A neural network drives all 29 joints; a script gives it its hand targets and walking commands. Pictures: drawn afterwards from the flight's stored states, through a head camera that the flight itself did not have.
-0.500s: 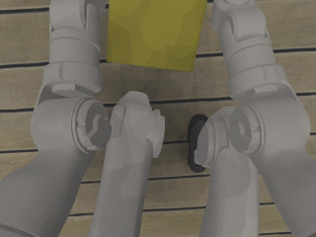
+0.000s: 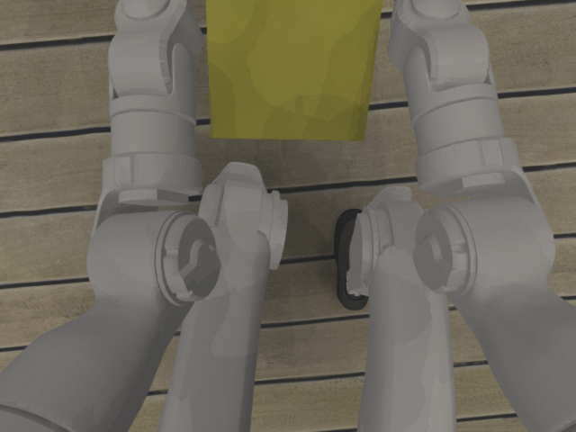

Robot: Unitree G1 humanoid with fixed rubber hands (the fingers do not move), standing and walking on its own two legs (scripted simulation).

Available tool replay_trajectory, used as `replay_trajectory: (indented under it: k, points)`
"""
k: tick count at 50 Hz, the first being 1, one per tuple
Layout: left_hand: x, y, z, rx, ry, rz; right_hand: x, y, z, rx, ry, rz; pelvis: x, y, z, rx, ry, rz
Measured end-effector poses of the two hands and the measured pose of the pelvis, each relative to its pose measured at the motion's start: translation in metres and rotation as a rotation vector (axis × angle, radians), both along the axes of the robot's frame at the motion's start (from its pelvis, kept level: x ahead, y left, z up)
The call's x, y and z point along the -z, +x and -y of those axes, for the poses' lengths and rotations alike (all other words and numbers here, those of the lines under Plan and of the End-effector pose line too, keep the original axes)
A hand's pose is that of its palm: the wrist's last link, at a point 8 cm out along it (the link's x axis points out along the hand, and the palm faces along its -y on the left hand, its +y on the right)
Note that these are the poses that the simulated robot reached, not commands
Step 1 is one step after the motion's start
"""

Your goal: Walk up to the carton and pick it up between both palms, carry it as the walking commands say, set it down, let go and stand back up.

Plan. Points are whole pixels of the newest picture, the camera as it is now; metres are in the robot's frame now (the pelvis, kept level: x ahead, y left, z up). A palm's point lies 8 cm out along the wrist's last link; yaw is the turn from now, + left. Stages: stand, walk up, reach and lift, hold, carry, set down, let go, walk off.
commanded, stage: reach and lift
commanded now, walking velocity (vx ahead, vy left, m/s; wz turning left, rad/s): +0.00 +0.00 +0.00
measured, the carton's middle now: (276, 10) +0.52 +0.10 -0.21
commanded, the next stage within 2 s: none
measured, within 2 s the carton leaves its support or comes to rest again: neither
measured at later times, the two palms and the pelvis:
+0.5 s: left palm out of the picture +0.50 +0.21 -0.05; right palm out of the picture +0.53 -0.03 -0.06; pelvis -0.01 +0.00 +0.05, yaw +1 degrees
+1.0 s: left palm out of the picture +0.48 +0.20 +0.04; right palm out of the picture +0.51 -0.03 +0.02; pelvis -0.01 +0.00 +0.10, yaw +2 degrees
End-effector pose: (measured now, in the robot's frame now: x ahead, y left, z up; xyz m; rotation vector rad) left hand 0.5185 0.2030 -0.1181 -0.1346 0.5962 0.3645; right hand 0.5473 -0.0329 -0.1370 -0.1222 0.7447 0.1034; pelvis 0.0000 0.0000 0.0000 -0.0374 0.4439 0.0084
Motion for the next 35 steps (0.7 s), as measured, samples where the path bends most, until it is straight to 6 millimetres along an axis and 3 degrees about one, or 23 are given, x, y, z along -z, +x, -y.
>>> replay_trajectory:
  k: [11,25,35]
  points:
    - [-0.046,-0.003,-0.006,0.007,0.003,0.028,-0.047,-0.004,-0.006,0.021,0.005,0.033,-0.02,-0.009,0.006,-0.003,0.02,0.04]
    - [-0.068,-0.018,-0.007,0.003,-0.02,0.023,-0.072,-0.02,-0.007,0.022,-0.008,0.031,-0.047,-0.011,0.0,-0.015,-0.006,0.059]
    - [-0.112,-0.02,-0.009,0.001,-0.004,0.029,-0.112,-0.022,-0.01,0.024,0.002,0.037,-0.066,-0.013,-0.003,-0.025,-0.01,0.093]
